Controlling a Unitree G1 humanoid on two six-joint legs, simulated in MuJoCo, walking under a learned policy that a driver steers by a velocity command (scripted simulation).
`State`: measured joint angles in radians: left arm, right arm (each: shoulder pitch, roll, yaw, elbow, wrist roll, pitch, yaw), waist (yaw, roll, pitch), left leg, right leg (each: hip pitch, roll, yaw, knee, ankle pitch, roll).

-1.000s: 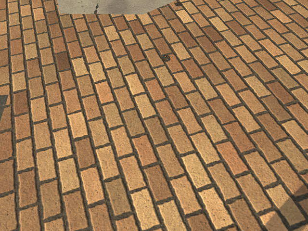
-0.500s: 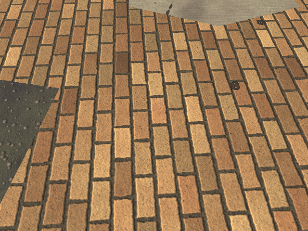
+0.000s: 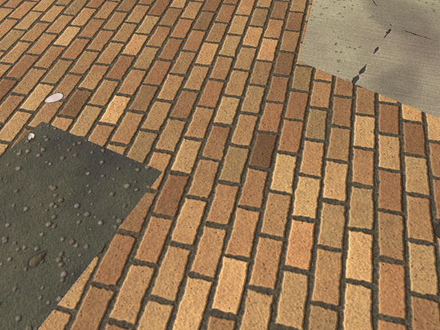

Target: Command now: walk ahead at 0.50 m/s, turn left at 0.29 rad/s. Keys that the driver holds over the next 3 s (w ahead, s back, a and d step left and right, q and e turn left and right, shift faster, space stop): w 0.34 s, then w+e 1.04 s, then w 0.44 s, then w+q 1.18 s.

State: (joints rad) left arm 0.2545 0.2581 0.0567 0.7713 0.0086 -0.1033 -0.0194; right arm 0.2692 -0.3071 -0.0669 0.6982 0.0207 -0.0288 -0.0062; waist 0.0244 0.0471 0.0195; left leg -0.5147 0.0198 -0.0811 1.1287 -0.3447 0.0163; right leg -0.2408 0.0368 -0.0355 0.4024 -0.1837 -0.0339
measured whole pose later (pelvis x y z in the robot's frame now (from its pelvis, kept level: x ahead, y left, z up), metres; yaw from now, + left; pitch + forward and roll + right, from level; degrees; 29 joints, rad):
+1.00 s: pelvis +0.54 +0.00 -0.01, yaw -17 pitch +1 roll +0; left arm 0.22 0.29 0.07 0.72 -0.01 -0.05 -0.03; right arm 0.22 -0.29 -0.05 0.77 0.00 -0.11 0.00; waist 0.01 0.01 0.05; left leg -0.42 0.04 -0.04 1.19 -0.39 0.00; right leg -0.34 0.11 0.00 0.49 -0.16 -0.10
